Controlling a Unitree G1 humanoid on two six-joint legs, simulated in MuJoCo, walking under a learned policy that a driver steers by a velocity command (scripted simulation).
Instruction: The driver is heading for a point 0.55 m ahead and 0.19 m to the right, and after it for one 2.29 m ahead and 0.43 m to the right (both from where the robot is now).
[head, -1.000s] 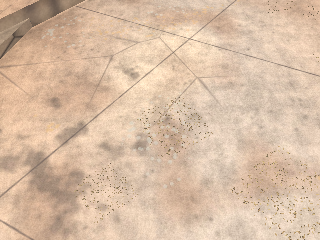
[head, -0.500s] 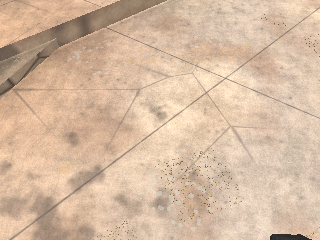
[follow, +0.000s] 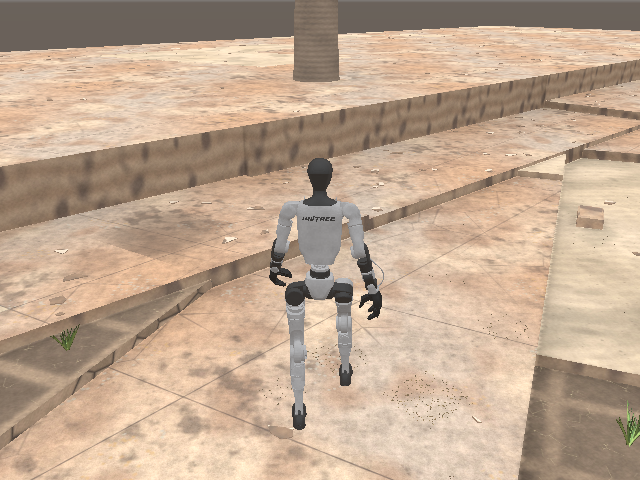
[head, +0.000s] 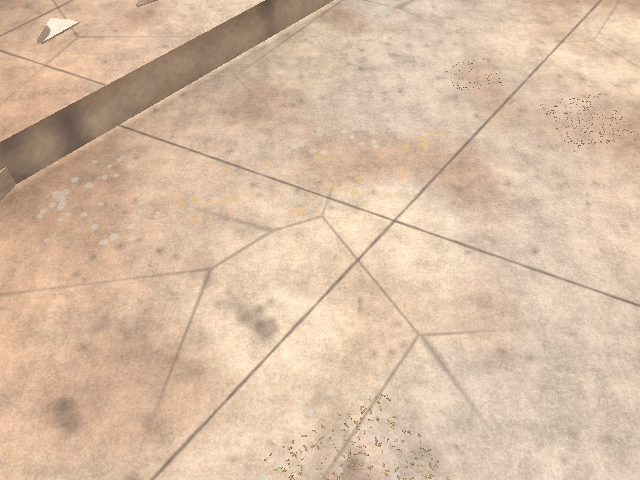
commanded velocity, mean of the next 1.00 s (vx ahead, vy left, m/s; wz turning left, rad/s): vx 0.13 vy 0.00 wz -0.19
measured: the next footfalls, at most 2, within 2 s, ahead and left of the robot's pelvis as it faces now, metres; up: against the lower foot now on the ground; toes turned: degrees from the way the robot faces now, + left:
right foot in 0.06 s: +0.23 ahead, -0.13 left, +0.00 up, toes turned -3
left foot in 0.48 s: +0.27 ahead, +0.11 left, +0.00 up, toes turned +0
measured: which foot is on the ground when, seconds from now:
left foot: down 0.00-0.08, up 0.10-0.46, down 0.48-0.86, up 0.88-1.00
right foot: up 0.00-0.04, down 0.06-1.00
